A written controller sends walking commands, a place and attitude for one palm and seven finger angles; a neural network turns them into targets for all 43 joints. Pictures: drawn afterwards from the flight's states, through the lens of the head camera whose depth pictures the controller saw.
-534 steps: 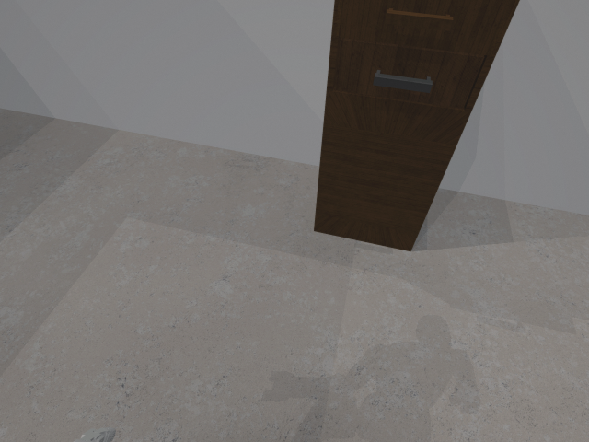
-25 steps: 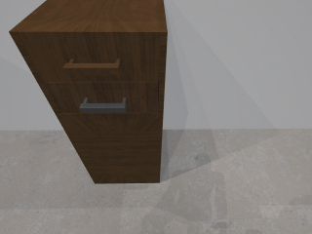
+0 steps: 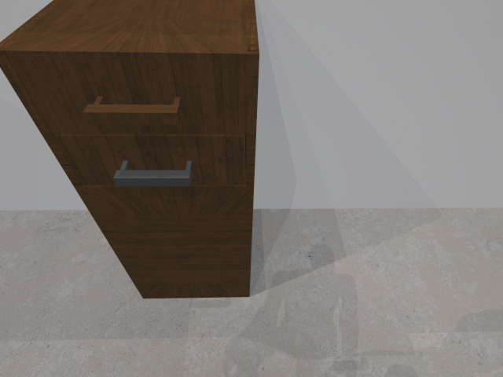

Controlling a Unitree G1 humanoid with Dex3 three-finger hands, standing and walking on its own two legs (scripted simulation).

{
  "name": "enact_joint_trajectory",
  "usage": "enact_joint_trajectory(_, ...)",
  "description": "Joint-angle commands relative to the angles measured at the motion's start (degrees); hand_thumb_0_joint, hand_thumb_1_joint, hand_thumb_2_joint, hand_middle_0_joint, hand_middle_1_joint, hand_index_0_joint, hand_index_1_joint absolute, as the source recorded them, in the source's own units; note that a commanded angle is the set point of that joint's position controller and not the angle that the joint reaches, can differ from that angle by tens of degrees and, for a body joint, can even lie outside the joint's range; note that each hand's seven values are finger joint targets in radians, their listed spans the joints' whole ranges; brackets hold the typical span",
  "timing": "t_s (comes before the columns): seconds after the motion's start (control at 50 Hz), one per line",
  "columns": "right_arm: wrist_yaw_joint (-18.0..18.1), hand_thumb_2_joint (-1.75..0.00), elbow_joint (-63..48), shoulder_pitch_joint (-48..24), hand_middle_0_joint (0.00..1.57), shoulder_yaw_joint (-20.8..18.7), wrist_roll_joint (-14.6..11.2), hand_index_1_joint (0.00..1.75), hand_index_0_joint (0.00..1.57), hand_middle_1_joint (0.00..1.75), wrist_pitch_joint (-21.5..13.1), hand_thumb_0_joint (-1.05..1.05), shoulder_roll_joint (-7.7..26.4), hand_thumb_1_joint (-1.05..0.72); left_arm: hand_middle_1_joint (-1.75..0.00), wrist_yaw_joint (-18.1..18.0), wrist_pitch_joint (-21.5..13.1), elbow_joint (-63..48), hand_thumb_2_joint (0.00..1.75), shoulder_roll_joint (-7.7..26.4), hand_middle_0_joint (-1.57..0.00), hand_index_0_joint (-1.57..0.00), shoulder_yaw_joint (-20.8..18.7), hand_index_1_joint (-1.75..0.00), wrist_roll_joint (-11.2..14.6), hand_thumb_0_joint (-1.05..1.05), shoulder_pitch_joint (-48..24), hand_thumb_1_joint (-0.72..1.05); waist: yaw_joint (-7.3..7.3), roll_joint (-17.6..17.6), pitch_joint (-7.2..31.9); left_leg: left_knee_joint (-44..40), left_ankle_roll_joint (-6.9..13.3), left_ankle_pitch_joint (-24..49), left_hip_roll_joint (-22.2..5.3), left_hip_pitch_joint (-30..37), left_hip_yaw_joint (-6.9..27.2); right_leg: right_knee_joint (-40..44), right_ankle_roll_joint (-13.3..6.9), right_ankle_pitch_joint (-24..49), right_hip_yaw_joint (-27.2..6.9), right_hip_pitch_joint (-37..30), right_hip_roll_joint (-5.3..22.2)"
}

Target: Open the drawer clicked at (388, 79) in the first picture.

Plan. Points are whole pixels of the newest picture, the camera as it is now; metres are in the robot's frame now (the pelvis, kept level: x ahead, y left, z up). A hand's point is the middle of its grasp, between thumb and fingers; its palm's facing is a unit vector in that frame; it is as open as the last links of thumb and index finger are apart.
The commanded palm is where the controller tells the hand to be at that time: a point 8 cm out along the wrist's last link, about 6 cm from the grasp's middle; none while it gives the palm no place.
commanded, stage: raise the hand with hooked fingers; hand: left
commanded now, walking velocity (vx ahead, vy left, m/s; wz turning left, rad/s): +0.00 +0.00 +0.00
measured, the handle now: (155, 171) +0.52 +0.24 +0.00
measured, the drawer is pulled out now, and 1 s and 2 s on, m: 0.00 0.00 0.00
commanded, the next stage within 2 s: move the hooked fingers above the handle in 1.96 s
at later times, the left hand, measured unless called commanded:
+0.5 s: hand (144, 361) +0.16 +0.18 -0.06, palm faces -0.05 -0.17 -0.98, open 8.7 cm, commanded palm +0.15 +0.21 +0.00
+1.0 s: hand (122, 292) +0.23 +0.22 +0.02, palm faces +0.04 -0.10 -0.99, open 11.7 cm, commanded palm +0.21 +0.22 +0.08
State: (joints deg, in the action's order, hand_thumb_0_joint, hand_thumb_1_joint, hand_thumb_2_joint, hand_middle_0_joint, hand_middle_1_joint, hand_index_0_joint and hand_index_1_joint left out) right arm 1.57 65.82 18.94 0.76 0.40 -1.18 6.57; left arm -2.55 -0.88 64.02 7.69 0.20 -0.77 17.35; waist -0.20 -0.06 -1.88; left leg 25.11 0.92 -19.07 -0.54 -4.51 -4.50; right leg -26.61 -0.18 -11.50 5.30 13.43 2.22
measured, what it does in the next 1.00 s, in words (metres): stands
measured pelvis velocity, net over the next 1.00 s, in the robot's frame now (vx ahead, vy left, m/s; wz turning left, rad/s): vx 0.00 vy -0.01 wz -0.03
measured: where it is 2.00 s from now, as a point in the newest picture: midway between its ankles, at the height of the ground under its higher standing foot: outside the picture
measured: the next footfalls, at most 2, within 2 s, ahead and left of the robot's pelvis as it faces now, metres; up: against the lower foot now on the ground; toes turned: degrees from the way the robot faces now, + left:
none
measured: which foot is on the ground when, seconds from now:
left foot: down 0.00-1.00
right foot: down 0.00-1.00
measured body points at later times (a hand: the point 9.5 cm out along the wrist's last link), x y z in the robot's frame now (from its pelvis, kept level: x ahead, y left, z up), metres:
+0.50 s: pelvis -0.02 -0.01 -0.03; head +0.01 -0.03 +0.42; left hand +0.16 +0.19 +0.00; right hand +0.24 -0.26 -0.06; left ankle -0.06 +0.10 -0.74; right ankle +0.03 -0.12 -0.74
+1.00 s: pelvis +0.00 -0.01 -0.01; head +0.03 -0.04 +0.44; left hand +0.23 +0.22 +0.07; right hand +0.17 -0.24 -0.13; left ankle -0.06 +0.10 -0.74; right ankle +0.03 -0.12 -0.74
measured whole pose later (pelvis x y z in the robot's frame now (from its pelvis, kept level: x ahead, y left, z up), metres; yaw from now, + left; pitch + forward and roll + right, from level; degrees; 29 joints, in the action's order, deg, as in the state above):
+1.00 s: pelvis +0.00 -0.01 -0.01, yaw -2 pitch +4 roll +1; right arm -0.7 35.9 9.9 -1.5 1.9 3.9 13.9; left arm -17.6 2.1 -3.4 20.5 3.6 -58.8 15.6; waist 4.4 3.2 1.1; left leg 30.8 0.4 -21.2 -1.1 -13.7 -6.0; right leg -33.1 -1.2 -13.5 3.0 23.9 1.5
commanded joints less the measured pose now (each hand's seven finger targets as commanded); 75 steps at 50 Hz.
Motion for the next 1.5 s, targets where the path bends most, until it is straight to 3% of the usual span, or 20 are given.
enact_joint_trajectory(0.0, 0.5, -0.90, -0.3, 5.1, 0.20, -0.7, 0.2, 0.30, 0.20, 0.30, -0.5, 0.00, 4.9, -0.90, -0.30, 0.0, -0.8, -1.5, 0.90, 4.1, -0.20, -0.20, -0.4, -0.30, 0.2, 0.00, 3.8, 0.90, -0.06, -0.3, -3.0, -6.3, 0.8, 9.1, -5.4, -8.8, 4.9, 3.1, -2.3, 11.3, -6.1, -5.8, 4.9)
enact_joint_trajectory(0.02, 0.6, -0.90, -0.2, 4.9, 0.20, -0.7, 0.1, 0.30, 0.20, 0.30, -0.6, 0.00, 5.0, -0.90, -0.30, 0.0, -0.8, -1.6, 0.90, 4.1, -0.20, -0.20, -0.4, -0.30, 0.2, 0.00, 3.8, 0.90, 0.01, 0.0, -3.3, -6.1, 0.8, 9.5, -5.4, -8.8, 4.9, 3.2, -2.2, 11.5, -6.0, -5.7, 4.9)
enact_joint_trajectory(0.04, 0.4, -0.90, -5.2, -2.5, 0.20, -1.5, -0.3, 0.30, 0.20, 0.30, -1.2, 0.00, 7.2, -0.90, -0.30, -2.2, -1.2, 1.2, 0.90, 7.9, -0.20, -0.20, -1.1, -0.30, -0.2, 0.00, 8.6, 0.90, 2.78, -3.7, -4.4, 5.6, -0.8, 16.6, -5.8, -11.9, 2.1, -1.0, -1.3, 38.5, -8.3, -4.5, 7.9)
enact_joint_trajectory(0.06, 2.9, -0.90, -26.1, -3.2, 0.20, -0.7, -3.7, 0.30, 0.20, 0.30, -9.7, 0.00, 17.7, -0.90, -0.32, -2.4, -10.6, -85.6, 0.89, 22.3, -0.20, -0.20, 2.9, -0.32, -8.4, 0.00, -40.2, 0.88, -2.51, 16.4, 25.2, -3.5, 1.4, 25.0, -0.7, -0.4, 4.3, -4.6, -2.2, 20.1, -11.7, -11.4, 0.9)
enact_joint_trajectory(0.08, 4.9, -0.90, -24.1, -8.5, 0.20, -2.2, -3.3, 0.30, 0.20, 0.30, -15.3, 0.00, 13.1, -0.90, -0.33, -7.6, -4.4, -70.6, 0.88, 19.1, -0.20, -0.20, 0.3, -0.33, -9.9, 0.00, -15.5, 0.85, 1.97, 23.7, 22.0, -4.0, -0.4, 34.3, -2.2, 1.5, 3.6, -6.6, -3.8, 4.9, -6.7, -5.8, -0.8)
enact_joint_trajectory(0.1, 4.6, -0.90, -23.3, -7.5, 0.20, -2.9, -4.4, 0.30, 0.20, 0.30, -17.0, 0.00, 10.5, -0.90, -0.34, -10.2, 5.0, -62.2, 0.87, 8.9, -0.21, -0.21, 4.7, -0.34, -10.3, 0.00, -0.8, 0.83, 0.97, 16.6, 9.7, -6.6, -2.8, 28.8, -2.7, -5.3, 4.7, -8.1, -2.4, -3.9, -3.3, 1.9, -1.7)
enact_joint_trajectory(0.12, 4.3, -0.90, -23.0, -6.1, 0.20, -2.1, -4.2, 0.30, 0.20, 0.30, -17.9, 0.00, 10.7, -0.90, -0.36, -10.0, 6.0, -63.9, 0.86, 4.1, -0.21, -0.21, 9.2, -0.36, -13.5, 0.00, -1.2, 0.81, 0.01, 9.1, 5.0, -4.7, -2.0, 25.0, -2.4, -7.7, 4.2, -6.1, -1.7, -2.4, -1.7, 4.3, -2.1)
enact_joint_trajectory(0.14, 3.8, -0.90, -26.8, -9.4, 0.20, -2.3, -3.5, 0.30, 0.20, 0.30, -18.9, 0.00, 12.7, -0.90, -0.37, -10.6, 5.4, -68.5, 0.85, 5.4, -0.21, -0.21, 10.9, -0.37, -17.3, 0.00, -4.3, 0.78, -0.50, 4.4, 0.0, -2.8, -1.2, 16.9, -1.5, -11.4, 6.1, -4.0, -2.3, -1.1, -3.2, 6.8, -2.1)
enact_joint_trajectory(0.18, 2.8, -0.90, -30.1, -10.0, 0.20, -2.6, 0.1, 0.30, 0.20, 0.30, -17.7, 0.00, 15.6, -0.90, -0.40, -13.5, 4.1, -68.1, 0.83, 10.0, -0.21, -0.21, 9.3, -0.40, -30.1, 0.00, -1.4, 0.74, -1.05, -6.5, 3.1, 1.5, 0.2, 10.1, 0.2, -16.0, 7.3, -3.7, -2.8, -4.9, -4.7, 9.9, -2.4)
enact_joint_trajectory(0.22, 0.5, -0.90, -35.6, -11.5, 0.20, -4.2, 1.9, 0.30, 0.20, 0.30, -14.0, 0.00, 15.0, -0.90, -0.43, -17.0, 3.9, -64.4, 0.81, 10.5, -0.22, -0.22, 6.8, -0.43, -42.1, 0.00, 9.7, 0.69, 2.45, -8.3, 8.0, 4.1, -0.7, 10.2, 2.0, -17.3, 5.3, -3.8, -3.4, -10.7, -6.3, 8.6, -2.8)
enact_joint_trajectory(0.28, -3.6, -0.90, -41.2, -17.1, 0.20, -4.9, 3.0, 0.30, 0.20, 0.30, -5.5, 0.00, 15.1, -0.90, -0.48, -19.8, 2.1, -59.8, 0.78, 7.7, -0.22, -0.22, 6.7, -0.48, -53.8, 0.00, 25.4, 0.62, 6.38, -12.9, 3.3, 5.8, -1.1, 7.5, 2.2, -24.6, 2.6, -4.6, -4.6, -7.4, -8.6, 8.9, -3.4)
enact_joint_trajectory(0.32, -5.7, -0.90, -43.9, -19.7, 0.20, -4.4, 1.9, 0.30, 0.20, 0.30, -1.3, 0.00, 14.7, -0.90, -0.51, -21.4, -0.9, -63.4, 0.76, 10.9, -0.22, -0.22, 3.3, -0.51, -58.0, 0.00, 24.2, 0.57, 8.22, -12.1, 7.8, 6.5, -1.3, 9.8, 2.3, -26.6, 1.9, -7.8, -4.7, -1.0, -9.9, 5.1, -3.1)
enact_joint_trajectory(0.36, -6.8, -0.90, -46.3, -22.2, 0.20, -4.2, 1.6, 0.30, 0.20, 0.30, 0.9, 0.00, 13.8, -0.90, -0.54, -24.0, -1.8, -68.4, 0.74, 13.2, -0.23, -0.23, 1.2, -0.54, -61.6, 0.00, 21.3, 0.53, 9.18, -4.2, 11.1, 7.5, -1.1, 10.1, 2.7, -25.4, 1.5, -9.7, -5.1, 1.0, -10.8, 4.1, -3.1)
enact_joint_trajectory(0.42, -6.7, -0.90, -46.1, -21.5, 0.20, -4.7, 2.5, 0.30, 0.20, 0.30, 3.2, 0.00, 12.8, -0.90, -0.58, -29.3, -0.1, -74.0, 0.71, 15.1, -0.23, -0.23, -0.5, -0.58, -66.0, 0.00, 8.9, 0.46, 7.68, -0.4, 15.6, 10.2, -0.5, 8.8, 3.0, -24.3, 2.3, -11.1, -4.9, 1.1, -13.0, 7.5, -3.4)
enact_joint_trajectory(0.5, -4.5, -0.90, -44.0, -19.5, 0.20, -5.5, 3.4, 0.30, 0.20, 0.30, 2.6, 0.00, 12.2, -0.90, -0.64, -32.4, 1.3, -80.6, 0.67, 18.1, -0.24, -0.24, -1.1, -0.64, -66.1, 0.00, -9.3, 0.36, 3.13, 0.9, 20.5, 14.4, 0.7, 8.2, 3.1, -18.3, 4.2, -10.8, -4.1, 0.3, -15.2, 12.6, -2.6)
enact_joint_trajectory(0.58, -3.0, -0.90, -42.7, -20.1, 0.20, -4.6, 3.4, 0.30, 0.20, 0.30, 1.4, 0.00, 11.8, -0.90, -0.70, -29.1, 1.7, -78.0, 0.63, 18.5, -0.25, -0.25, 1.1, -0.70, -62.9, 0.00, -12.5, 0.27, 1.32, 2.9, 20.2, 14.1, 1.0, 9.2, 2.8, -15.1, 3.3, -9.4, -3.3, 1.5, -12.0, 11.4, -2.2)
enact_joint_trajectory(0.7, -1.6, -0.90, -42.3, -21.7, 0.20, -2.7, 2.1, 0.30, 0.20, 0.30, 2.0, 0.00, 11.4, -0.90, -0.80, -19.6, 5.9, -71.8, 0.57, 17.7, -0.25, -0.25, 1.1, -0.80, -58.1, 0.00, -3.7, 0.13, 4.46, -3.6, 14.5, 7.2, 0.8, 10.4, 2.5, -19.5, 2.9, -5.3, -2.3, 6.9, -10.1, -1.6, -2.0)
enact_joint_trajectory(0.8, -2.0, -0.90, -42.1, -20.7, 0.20, -2.4, 2.0, 0.30, 0.20, 0.30, 1.9, 0.00, 11.8, -0.90, -0.87, -16.0, 4.5, -76.4, 0.52, 20.4, -0.26, -0.26, -2.0, -0.87, -58.1, 0.00, -2.2, 0.01, 6.72, -1.8, 14.3, 3.2, 0.6, 13.8, 2.0, -18.2, 2.7, -4.3, -2.7, 9.3, -9.2, -6.6, -1.9)
enact_joint_trajectory(1.02, -1.1, -0.90, -39.3, -19.2, 0.20, -4.4, 0.9, 0.30, 0.20, 0.30, 0.9, 0.00, 12.8, -0.90, -1.03, -17.5, 3.5, -79.3, 0.41, 23.1, -0.28, -0.28, -3.2, -1.03, -57.1, 0.00, -17.2, -0.24, 5.17, 0.3, 16.7, 0.8, 0.8, 16.8, 2.1, -12.4, 3.0, -2.8, -2.5, 10.6, -7.1, -7.0, -1.5)
enact_joint_trajectory(1.48, -0.7, -0.90, -37.8, -19.9, 0.20, -1.9, -0.9, 0.30, 0.20, 0.30, 4.3, 0.00, 13.7, -0.90, -1.20, -1.3, 7.4, -74.0, 0.30, 30.6, -0.30, -0.30, -2.4, -1.20, -54.1, 0.00, -43.1, -0.50, 5.05, 2.7, 14.6, -6.6, -0.6, 25.2, 1.3, -5.5, 3.6, 3.0, -2.7, 14.8, -3.6, -13.7, -2.2)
